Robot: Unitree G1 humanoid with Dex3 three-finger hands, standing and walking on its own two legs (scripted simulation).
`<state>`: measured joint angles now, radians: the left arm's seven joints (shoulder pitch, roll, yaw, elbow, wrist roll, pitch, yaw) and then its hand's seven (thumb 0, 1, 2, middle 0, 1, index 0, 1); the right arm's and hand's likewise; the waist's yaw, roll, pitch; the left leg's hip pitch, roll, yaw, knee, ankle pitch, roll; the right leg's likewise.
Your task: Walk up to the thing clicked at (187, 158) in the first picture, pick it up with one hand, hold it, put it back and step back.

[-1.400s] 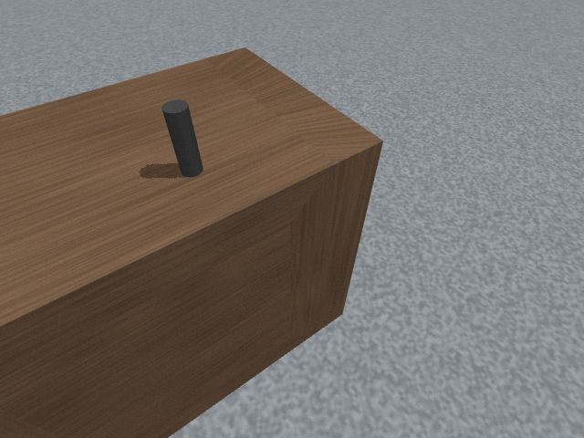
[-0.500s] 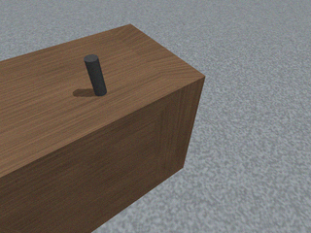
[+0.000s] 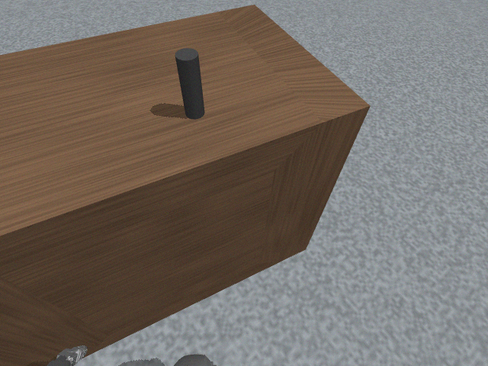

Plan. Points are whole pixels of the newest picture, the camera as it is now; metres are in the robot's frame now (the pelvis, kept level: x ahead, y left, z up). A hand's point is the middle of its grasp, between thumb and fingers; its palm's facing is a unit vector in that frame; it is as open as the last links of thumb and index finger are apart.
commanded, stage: walk up
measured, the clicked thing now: (191, 86) +0.62 +0.12 +0.10
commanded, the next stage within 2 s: stand in 1.94 s
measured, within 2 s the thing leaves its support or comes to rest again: neither
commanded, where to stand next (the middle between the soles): +0.04 +0.00 m, yaw +18 degrees
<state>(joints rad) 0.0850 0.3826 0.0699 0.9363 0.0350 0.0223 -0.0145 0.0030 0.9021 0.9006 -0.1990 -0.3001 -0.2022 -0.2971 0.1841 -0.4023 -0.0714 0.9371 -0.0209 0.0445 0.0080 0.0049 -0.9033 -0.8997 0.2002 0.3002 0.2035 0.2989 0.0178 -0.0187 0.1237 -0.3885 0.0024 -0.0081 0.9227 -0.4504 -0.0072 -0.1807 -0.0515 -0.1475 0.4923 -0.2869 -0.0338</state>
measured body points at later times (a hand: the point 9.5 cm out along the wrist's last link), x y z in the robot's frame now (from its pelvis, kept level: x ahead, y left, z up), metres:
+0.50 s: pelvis +0.01 -0.01 -0.02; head +0.05 +0.00 +0.42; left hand +0.00 +0.32 -0.14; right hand +0.18 -0.29 -0.14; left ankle +0.01 +0.14 -0.73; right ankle +0.03 -0.14 -0.74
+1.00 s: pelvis +0.01 -0.01 -0.01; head +0.02 +0.00 +0.44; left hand -0.03 +0.31 -0.13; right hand +0.21 -0.25 -0.13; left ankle -0.02 +0.11 -0.74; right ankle +0.06 -0.14 -0.74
